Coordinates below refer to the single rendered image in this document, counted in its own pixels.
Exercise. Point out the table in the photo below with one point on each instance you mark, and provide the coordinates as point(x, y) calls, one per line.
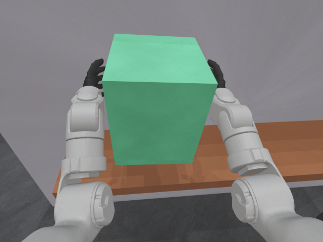
point(296, 149)

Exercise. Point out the left robot hand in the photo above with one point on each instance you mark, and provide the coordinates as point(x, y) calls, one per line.
point(92, 77)

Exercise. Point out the carton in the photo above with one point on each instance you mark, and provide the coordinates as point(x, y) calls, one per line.
point(158, 92)

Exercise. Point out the robot left upper arm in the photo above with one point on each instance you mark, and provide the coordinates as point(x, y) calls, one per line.
point(82, 210)

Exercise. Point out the robot right upper arm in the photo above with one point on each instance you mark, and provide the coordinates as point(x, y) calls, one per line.
point(265, 202)

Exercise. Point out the robot left forearm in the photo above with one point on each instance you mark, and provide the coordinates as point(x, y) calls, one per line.
point(84, 138)

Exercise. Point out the robot right forearm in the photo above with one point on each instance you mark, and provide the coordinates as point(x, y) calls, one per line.
point(246, 155)

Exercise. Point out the right robot hand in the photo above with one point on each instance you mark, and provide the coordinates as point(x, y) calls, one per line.
point(215, 68)

